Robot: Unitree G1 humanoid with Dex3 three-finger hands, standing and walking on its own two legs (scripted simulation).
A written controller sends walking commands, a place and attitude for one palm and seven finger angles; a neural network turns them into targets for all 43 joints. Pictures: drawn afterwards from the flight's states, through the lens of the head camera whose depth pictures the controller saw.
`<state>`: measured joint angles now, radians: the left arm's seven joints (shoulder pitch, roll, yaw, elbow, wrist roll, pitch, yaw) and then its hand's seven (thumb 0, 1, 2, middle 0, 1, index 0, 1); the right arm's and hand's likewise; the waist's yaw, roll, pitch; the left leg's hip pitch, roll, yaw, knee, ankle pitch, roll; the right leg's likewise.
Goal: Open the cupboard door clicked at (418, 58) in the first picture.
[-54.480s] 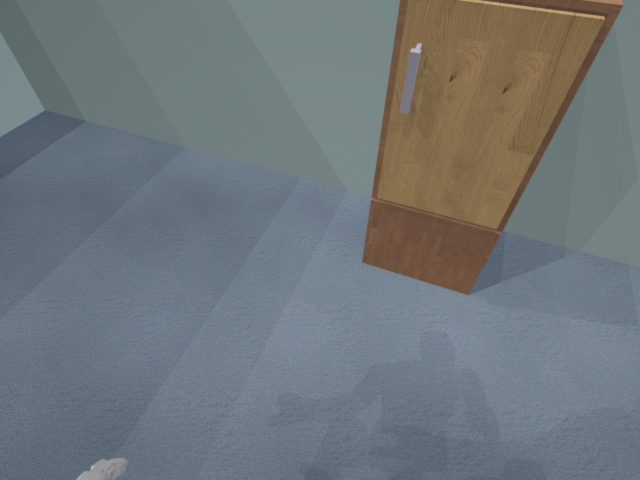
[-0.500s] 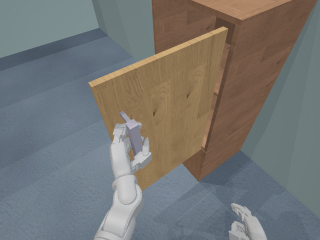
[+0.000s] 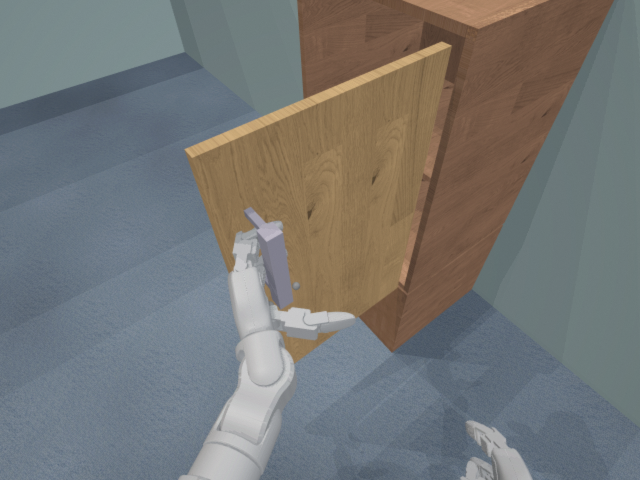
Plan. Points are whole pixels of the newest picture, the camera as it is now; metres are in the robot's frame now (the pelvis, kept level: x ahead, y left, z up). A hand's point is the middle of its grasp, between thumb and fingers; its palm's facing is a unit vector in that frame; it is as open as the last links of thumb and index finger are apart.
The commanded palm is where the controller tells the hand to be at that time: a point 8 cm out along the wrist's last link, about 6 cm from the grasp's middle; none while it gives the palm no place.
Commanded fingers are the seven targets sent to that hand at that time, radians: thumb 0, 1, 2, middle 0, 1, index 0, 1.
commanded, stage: open thumb and fingers to let go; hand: left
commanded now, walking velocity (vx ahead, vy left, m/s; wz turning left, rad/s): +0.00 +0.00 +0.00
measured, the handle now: (268, 259) +0.38 +0.08 +0.07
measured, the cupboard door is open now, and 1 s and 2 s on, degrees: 91 93 93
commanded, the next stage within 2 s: slide the hand sideways off the handle in 0.16 s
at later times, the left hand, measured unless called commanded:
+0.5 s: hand (289, 310) +0.30 +0.05 +0.07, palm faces -0.22 -0.98 -0.03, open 16.2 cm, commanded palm +0.29 +0.09 +0.07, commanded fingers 0.00 -0.50 0.30 -0.15 -0.30 -0.15 -0.30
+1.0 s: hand (257, 340) +0.27 +0.08 +0.07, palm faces -0.13 -0.99 -0.01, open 16.3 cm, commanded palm +0.25 +0.14 +0.07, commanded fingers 0.00 -0.50 0.30 -0.15 -0.30 -0.15 -0.30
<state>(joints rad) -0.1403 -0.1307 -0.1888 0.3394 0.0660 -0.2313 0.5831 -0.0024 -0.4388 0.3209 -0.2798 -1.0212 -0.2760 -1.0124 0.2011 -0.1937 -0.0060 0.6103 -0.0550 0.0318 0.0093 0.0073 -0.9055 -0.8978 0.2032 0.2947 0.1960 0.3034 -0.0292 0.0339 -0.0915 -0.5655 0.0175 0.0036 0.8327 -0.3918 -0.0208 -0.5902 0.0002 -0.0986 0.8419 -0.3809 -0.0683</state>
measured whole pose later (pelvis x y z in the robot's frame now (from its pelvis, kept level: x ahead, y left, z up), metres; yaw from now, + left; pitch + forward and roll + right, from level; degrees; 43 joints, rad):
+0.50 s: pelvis -0.01 +0.03 +0.00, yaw +0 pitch +6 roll +0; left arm -0.16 0.03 -0.26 0.34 -0.08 -0.27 0.08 -0.01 -0.50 0.29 -0.22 -0.38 -0.15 -0.38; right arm 0.24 -0.22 0.03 0.55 0.02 0.00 0.00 0.01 -0.90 -0.90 0.20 0.29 0.20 0.30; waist -0.01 0.05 -0.05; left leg -0.57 -0.01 0.02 0.87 -0.40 0.02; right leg -0.58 -0.02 -0.09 0.86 -0.38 -0.03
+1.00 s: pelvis +0.02 +0.02 +0.00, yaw -1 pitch +7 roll +0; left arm 0.25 0.07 -0.21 -0.06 -0.04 -0.25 0.04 -0.01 -0.50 0.30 -0.17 -0.31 -0.16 -0.30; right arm 0.25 -0.21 0.02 0.46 0.01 -0.03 0.02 0.01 -0.90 -0.90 0.20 0.29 0.20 0.30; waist -0.01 0.04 -0.07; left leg -0.54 0.01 0.03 0.87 -0.45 0.01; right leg -0.57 -0.01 -0.07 0.87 -0.42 -0.04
